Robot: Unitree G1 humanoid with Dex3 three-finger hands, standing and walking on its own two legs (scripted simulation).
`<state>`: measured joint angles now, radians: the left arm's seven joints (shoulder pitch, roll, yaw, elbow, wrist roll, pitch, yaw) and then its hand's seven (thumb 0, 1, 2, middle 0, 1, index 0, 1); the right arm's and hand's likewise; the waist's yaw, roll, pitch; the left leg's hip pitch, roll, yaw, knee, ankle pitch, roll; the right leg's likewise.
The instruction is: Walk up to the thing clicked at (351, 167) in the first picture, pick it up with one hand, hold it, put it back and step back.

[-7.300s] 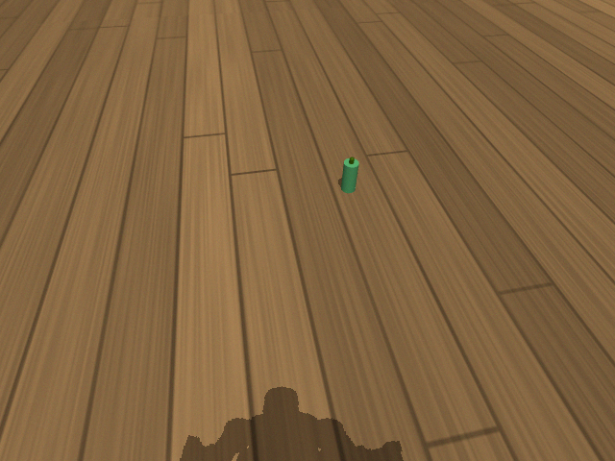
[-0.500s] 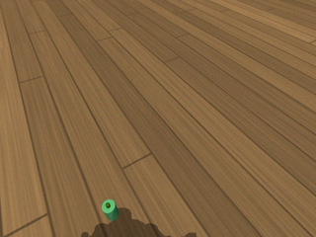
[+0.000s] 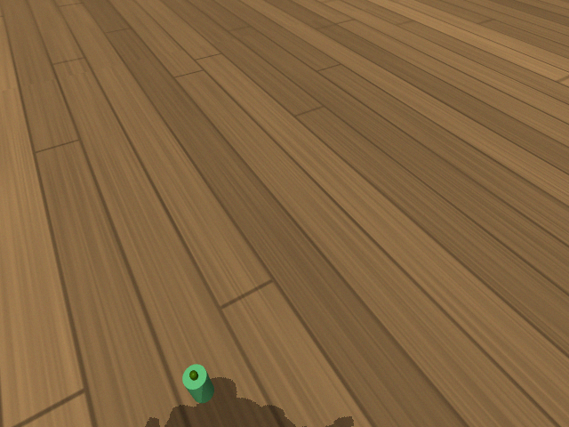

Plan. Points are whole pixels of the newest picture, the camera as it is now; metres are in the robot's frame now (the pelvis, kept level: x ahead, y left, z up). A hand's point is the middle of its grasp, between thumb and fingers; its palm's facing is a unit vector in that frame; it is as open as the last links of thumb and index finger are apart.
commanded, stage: stand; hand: left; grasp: from the side
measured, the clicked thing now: (198, 382) +0.38 +0.27 -0.69
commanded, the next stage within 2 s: go down in 0.48 s
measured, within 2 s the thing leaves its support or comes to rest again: neither
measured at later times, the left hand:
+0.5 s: hand out of the picture +0.07 +0.26 -0.16, palm faces -0.04 -0.94 -0.35, open 7.4 cm
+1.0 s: hand out of the picture +0.14 +0.28 -0.18, palm faces +0.06 -0.93 -0.36, open 14.7 cm
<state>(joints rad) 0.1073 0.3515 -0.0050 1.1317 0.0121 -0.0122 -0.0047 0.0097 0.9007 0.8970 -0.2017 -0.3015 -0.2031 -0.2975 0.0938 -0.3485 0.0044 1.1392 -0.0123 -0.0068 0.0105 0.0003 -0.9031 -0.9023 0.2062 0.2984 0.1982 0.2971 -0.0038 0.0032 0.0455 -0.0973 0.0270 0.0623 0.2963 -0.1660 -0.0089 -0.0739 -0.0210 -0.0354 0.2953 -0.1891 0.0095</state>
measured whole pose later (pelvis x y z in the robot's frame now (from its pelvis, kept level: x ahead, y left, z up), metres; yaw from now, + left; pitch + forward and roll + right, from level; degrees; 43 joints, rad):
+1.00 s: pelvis -0.02 +0.01 -0.04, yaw +1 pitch +10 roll -1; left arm 0.02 0.37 0.22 0.93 0.07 0.05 -0.06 0.01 0.00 0.20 -0.06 -0.09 -0.07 -0.08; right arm 0.26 -0.24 -0.02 0.71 0.02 -0.05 -0.02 0.00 -0.92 -0.91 0.21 0.30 0.20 0.30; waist -0.04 0.00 -0.03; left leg -0.58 0.04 0.04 0.74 -0.34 0.00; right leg -0.54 -0.03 -0.04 0.73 -0.36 0.01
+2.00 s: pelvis -0.07 +0.01 -0.25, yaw -1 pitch +32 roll -4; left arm -0.16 0.61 0.62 0.82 -0.15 -0.30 -0.47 -0.01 -0.51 0.07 -0.07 -0.09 -0.06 -0.09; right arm 0.11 -0.29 0.01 0.65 -0.01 -0.18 -0.04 0.01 -0.91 -0.91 0.21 0.30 0.20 0.30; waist -0.02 -0.01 -0.16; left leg -1.66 0.06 -0.04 1.75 -0.64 0.01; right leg -1.58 -0.04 -0.08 1.71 -0.68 0.00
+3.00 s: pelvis -0.10 +0.01 -0.38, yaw -5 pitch +32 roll -8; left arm -0.50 0.92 0.88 1.10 -0.22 -0.38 -0.73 -0.01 -0.57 0.05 -0.05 -0.03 -0.04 -0.04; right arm 0.07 -0.35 0.11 0.69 -0.06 -0.20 -0.07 0.00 -0.93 -0.91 0.21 0.30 0.20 0.30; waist -0.04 -0.04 -0.09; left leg -2.10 0.07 -0.11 2.19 -0.66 0.02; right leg -2.00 -0.02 -0.11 2.12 -0.69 0.00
